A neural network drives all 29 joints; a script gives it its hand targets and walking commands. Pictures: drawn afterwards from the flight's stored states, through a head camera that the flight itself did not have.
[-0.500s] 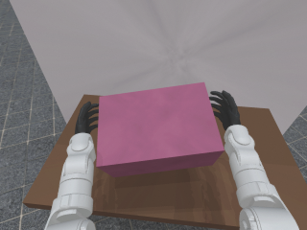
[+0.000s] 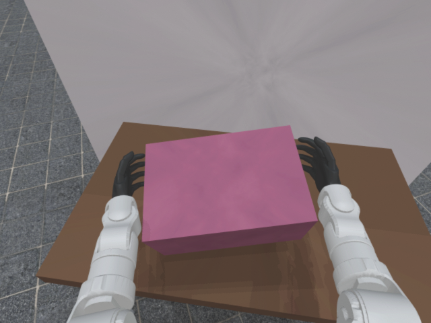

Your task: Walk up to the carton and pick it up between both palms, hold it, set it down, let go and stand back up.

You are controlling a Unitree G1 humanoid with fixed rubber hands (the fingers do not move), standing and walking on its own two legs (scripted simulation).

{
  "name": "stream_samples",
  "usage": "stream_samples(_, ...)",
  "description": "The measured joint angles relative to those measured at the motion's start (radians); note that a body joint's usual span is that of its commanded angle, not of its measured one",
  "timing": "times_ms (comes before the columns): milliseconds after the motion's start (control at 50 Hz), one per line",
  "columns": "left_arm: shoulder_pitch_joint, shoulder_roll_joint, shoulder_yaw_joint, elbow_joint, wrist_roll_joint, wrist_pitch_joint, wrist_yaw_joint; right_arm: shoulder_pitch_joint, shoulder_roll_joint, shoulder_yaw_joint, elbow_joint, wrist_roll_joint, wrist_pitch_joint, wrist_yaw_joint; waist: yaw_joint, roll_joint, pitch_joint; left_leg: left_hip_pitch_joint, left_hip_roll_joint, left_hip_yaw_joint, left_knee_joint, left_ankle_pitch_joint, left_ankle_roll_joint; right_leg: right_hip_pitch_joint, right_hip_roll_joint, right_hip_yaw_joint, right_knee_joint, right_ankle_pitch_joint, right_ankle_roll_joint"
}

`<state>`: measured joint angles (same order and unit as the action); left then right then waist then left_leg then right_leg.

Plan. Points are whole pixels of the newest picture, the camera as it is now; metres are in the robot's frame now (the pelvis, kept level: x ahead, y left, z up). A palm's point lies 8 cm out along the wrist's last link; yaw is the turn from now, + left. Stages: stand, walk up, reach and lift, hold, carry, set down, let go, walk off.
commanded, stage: set down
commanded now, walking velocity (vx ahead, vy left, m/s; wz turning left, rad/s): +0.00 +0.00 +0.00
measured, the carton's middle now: (224, 192) +0.38 +0.01 +0.01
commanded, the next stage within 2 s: none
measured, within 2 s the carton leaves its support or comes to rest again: neither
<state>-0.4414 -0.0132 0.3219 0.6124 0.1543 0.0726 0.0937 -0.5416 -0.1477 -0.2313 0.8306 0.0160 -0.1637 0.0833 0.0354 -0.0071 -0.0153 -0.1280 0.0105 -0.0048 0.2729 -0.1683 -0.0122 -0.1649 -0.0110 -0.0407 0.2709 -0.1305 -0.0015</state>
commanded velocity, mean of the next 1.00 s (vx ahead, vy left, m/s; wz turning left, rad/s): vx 0.00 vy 0.00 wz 0.00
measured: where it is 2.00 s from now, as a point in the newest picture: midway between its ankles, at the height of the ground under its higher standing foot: outside the picture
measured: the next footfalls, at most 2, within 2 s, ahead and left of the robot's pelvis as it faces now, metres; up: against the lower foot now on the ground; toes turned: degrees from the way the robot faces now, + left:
none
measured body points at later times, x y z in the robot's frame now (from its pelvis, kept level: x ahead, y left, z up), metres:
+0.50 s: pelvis +0.01 +0.00 +0.00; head +0.04 +0.00 +0.45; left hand +0.36 +0.21 +0.02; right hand +0.40 -0.18 +0.04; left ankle -0.02 +0.12 -0.75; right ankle +0.01 -0.12 -0.75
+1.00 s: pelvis +0.01 +0.00 +0.00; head +0.07 -0.01 +0.44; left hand +0.36 +0.21 +0.00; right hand +0.41 -0.18 +0.02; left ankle -0.02 +0.12 -0.75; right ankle +0.01 -0.12 -0.75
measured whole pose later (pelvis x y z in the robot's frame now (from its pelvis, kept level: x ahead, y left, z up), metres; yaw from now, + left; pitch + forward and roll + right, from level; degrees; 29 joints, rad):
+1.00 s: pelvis +0.01 +0.00 +0.00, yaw +0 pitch +12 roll +0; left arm -0.51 0.01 0.35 1.00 0.15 -0.30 0.13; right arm -0.60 -0.15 -0.34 1.07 -0.11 -0.37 0.09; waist 0.07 0.02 -0.12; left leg -0.36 0.02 0.00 0.33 -0.17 -0.02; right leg -0.37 -0.01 -0.04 0.27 -0.12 0.00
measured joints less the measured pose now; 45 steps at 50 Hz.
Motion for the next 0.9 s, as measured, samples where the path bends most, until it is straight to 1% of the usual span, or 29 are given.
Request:
stream_samples(120,0.0,-0.002,0.0,0.036,0.0,-0.043,0.007,0.0,0.0,-0.012,0.025,-0.01,-0.031,0.006,0.004,0.005,-0.015,-0.029,0.0,0.0,0.0,0.0,-0.001,-0.028,0.0,0.0,0.0,0.0,-0.001)
stream_samples(260,-0.007,-0.002,0.0,0.094,0.0,-0.094,0.015,0.0,0.0,-0.029,0.057,-0.029,-0.063,0.01,0.019,0.012,-0.031,-0.057,0.001,0.0,0.001,0.0,-0.002,-0.057,0.001,0.0,0.0,0.0,-0.001)
stream_samples(380,-0.009,-0.001,0.0,0.145,0.0,-0.139,0.022,-0.001,0.0,-0.039,0.086,-0.047,-0.086,0.012,0.026,0.017,-0.046,-0.084,0.001,0.0,0.004,0.0,-0.002,-0.082,0.001,0.0,0.0,0.0,-0.001)
stream_samples(680,-0.062,0.012,0.008,0.28,0.0,-0.25,0.035,-0.032,0.0,-0.088,0.162,-0.084,-0.141,0.013,0.032,0.023,-0.074,-0.164,0.005,0.001,0.025,-0.003,-0.003,-0.152,0.004,0.0,0.0,0.008,-0.002)
stream_samples(900,-0.065,0.016,0.025,0.361,0.0,-0.339,0.042,-0.052,0.0,-0.098,0.218,-0.112,-0.182,0.011,0.038,0.027,-0.089,-0.209,0.006,0.003,0.045,-0.006,-0.005,-0.188,0.005,0.0,0.0,0.011,-0.002)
